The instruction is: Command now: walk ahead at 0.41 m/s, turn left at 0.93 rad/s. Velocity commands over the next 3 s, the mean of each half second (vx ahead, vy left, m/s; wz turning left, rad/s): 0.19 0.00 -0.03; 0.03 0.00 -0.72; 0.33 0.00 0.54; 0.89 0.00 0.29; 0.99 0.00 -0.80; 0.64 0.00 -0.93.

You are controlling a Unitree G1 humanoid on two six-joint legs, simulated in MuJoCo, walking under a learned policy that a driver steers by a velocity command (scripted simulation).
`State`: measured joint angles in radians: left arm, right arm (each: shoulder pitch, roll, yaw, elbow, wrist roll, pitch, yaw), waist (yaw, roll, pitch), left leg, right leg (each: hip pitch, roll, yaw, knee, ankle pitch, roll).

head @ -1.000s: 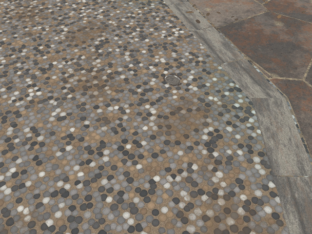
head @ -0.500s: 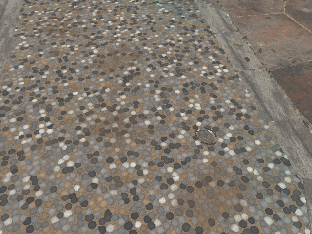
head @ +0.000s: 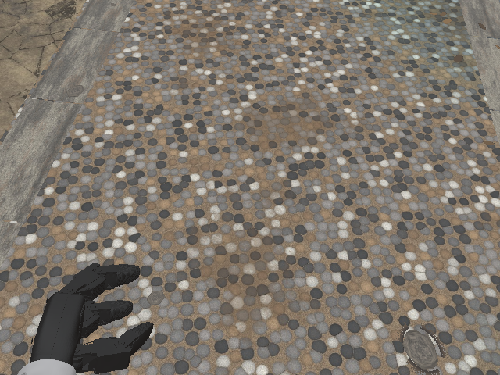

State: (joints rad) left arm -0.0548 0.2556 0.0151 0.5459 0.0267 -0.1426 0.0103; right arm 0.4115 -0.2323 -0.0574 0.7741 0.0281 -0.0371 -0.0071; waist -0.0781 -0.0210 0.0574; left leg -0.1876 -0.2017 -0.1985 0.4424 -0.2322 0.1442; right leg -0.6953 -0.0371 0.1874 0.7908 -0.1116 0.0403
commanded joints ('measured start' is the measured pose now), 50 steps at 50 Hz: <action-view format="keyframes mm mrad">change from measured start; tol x32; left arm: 1 24 57 32 -57 -27 19 8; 50 326 115 47 -45 16 151 -13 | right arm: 1 -32 -180 -59 -63 14 29 -40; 9 264 -112 -8 -10 -16 40 -4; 12 -206 -184 -33 -136 -57 62 -22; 30 -456 -108 -17 -182 -55 9 -39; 50 -257 -168 -13 -69 -17 16 21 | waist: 1 43 105 -135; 8 -2 -308 -496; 12 80 73 -181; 24 40 -161 -147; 27 92 266 -177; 50 149 -129 -336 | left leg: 1 -250 66 -144 -5 491 -43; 5 -16 86 -154 281 390 -93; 7 -222 -19 -15 832 -512 -156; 9 -371 118 -74 1062 -409 -199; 24 61 106 61 -12 17 -120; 27 142 565 -328 -195 13 103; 45 106 511 221 -11 482 37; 50 -349 320 173 625 -437 -215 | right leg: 1 419 198 -176 -244 223 33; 6 677 8 -70 -425 576 -49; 7 901 -205 203 -305 1135 -152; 11 678 -187 505 -458 11 -322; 26 119 160 257 -277 -559 -59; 32 21 69 -84 535 -248 56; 45 284 7 -252 -155 -206 -10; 48 899 -273 137 -356 639 -172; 50 733 -355 85 -371 635 -352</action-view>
